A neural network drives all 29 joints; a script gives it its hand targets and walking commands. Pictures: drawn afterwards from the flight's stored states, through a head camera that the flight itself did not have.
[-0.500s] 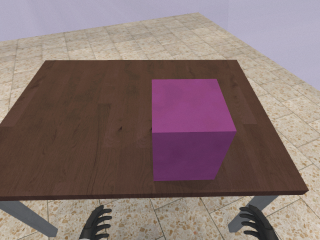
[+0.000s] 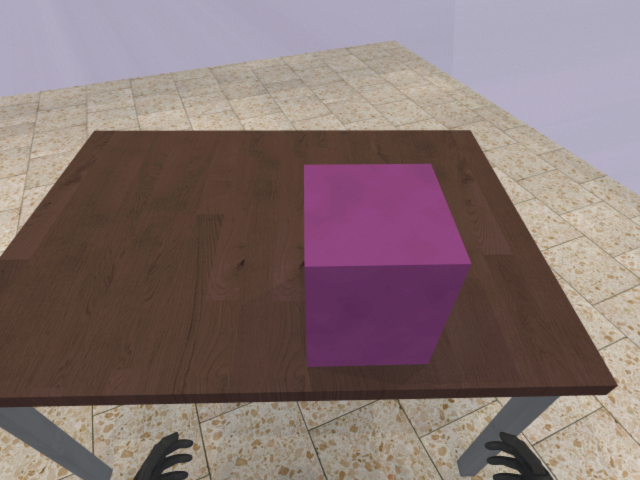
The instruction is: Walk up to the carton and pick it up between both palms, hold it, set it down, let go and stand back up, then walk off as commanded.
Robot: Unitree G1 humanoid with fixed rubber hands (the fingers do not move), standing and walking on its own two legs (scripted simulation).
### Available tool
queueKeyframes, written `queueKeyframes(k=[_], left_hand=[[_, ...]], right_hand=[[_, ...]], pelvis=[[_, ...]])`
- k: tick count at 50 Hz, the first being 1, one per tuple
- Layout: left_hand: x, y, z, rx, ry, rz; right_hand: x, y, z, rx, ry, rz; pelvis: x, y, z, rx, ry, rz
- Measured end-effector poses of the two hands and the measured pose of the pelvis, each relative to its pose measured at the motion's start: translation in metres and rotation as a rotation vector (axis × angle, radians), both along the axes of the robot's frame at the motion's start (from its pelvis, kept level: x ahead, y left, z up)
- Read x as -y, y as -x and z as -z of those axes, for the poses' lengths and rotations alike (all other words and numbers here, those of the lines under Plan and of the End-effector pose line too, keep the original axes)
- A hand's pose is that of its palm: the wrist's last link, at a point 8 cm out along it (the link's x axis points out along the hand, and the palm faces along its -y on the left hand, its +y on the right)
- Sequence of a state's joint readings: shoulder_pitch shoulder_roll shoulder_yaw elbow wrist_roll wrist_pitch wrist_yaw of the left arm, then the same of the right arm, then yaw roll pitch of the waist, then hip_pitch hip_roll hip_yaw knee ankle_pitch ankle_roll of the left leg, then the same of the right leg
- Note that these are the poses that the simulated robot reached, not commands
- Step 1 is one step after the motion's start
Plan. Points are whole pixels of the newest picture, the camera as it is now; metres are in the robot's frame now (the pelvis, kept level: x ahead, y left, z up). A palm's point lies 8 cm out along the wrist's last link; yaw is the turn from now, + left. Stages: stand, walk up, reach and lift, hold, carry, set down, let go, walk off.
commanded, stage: stand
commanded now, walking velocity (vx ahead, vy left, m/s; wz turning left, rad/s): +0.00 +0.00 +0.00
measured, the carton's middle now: (367, 267) +0.46 -0.02 +0.00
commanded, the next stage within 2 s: walk off in 1.44 s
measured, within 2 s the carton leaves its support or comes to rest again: neither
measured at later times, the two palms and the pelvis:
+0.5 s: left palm out of the picture +0.08 +0.29 -0.11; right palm out of the picture +0.16 -0.24 -0.09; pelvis -0.01 +0.00 +0.00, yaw +0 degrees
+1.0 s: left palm out of the picture +0.07 +0.29 -0.11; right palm out of the picture +0.15 -0.24 -0.10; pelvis -0.01 +0.00 +0.00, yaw +0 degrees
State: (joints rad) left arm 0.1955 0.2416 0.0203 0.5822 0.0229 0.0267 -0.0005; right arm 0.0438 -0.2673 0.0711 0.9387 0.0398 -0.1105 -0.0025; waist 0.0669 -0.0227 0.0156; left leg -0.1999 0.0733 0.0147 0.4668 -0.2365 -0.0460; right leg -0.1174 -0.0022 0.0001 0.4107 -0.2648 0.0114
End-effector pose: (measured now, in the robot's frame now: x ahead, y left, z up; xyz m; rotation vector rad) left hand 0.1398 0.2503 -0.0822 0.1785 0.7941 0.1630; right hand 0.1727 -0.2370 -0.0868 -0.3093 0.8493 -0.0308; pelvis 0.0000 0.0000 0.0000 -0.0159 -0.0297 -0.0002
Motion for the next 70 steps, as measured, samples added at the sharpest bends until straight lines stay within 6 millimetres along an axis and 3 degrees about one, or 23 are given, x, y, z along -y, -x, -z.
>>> queueKeyframes(k=[6,16,70], left_hand=[[-0.029,0.031,0.014,-0.098,-0.053,-0.027],[-0.035,0.052,0.024,-0.159,-0.055,-0.042],[-0.042,0.088,0.026,-0.245,-0.074,-0.070]], right_hand=[[0.003,0.010,0.003,-0.043,0.013,0.017],[0.003,0.016,0.004,-0.052,0.017,0.023],[0.007,0.030,0.007,-0.064,0.016,0.031]], pelvis=[[-0.001,0.002,0.002,0.011,0.001,0.001],[-0.002,0.007,0.002,0.020,0.002,0.001],[-0.003,0.019,0.000,0.027,0.004,0.000]])
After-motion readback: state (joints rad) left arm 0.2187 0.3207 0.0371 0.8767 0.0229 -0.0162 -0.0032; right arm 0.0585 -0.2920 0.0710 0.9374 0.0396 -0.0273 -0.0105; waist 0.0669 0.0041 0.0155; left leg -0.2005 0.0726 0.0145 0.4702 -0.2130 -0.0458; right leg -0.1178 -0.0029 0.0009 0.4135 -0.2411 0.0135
